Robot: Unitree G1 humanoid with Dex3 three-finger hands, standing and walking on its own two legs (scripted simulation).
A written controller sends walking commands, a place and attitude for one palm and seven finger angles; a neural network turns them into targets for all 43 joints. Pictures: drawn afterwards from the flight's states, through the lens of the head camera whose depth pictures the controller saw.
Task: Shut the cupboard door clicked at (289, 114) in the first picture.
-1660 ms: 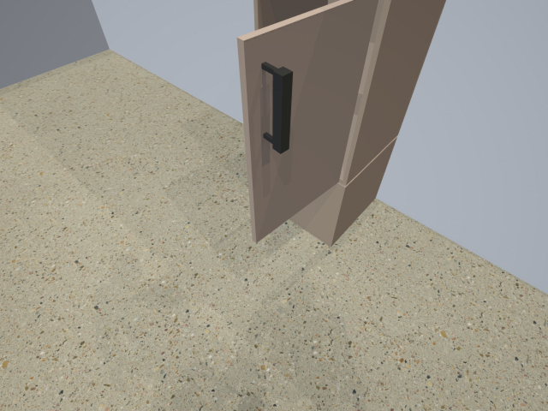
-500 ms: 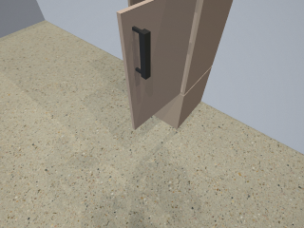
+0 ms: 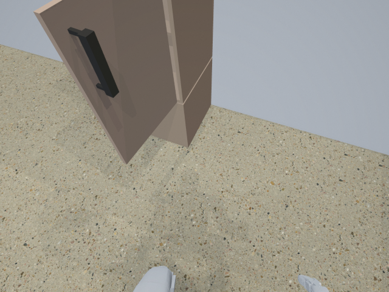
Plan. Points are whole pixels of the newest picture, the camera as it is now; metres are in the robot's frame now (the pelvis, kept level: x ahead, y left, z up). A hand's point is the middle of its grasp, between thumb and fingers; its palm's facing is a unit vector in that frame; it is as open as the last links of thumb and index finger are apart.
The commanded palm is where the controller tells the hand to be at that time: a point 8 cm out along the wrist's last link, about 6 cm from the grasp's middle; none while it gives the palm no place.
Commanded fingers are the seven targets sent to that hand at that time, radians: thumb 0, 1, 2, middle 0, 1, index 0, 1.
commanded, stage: walk around to get in front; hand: left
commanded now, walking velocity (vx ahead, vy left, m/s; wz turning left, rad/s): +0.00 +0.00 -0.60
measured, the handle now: (94, 64) +0.58 +0.30 +0.11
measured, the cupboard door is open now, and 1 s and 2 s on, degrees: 84 84 84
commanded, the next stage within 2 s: none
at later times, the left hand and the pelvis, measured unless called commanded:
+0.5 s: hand (99, 276) +0.15 +0.26 -0.17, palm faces -0.25 -0.94 -0.24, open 7.4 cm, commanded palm none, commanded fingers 0.00 0.90 0.90 -0.20 -0.30 -0.20 -0.30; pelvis +0.00 +0.06 +0.00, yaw -19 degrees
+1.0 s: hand (158, 262) +0.19 +0.12 -0.17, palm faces -0.58 -0.79 -0.21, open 7.4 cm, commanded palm none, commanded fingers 0.00 0.90 0.90 -0.20 -0.30 -0.20 -0.30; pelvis +0.00 +0.03 -0.01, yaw -36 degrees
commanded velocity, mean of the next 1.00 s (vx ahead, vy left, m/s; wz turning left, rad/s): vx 0.00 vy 0.00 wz -0.60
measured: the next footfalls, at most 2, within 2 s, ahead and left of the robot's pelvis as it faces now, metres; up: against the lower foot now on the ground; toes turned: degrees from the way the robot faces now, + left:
left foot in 0.26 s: +0.06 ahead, +0.17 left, +0.00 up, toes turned -10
right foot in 0.66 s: -0.02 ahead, -0.09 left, +0.00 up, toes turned -30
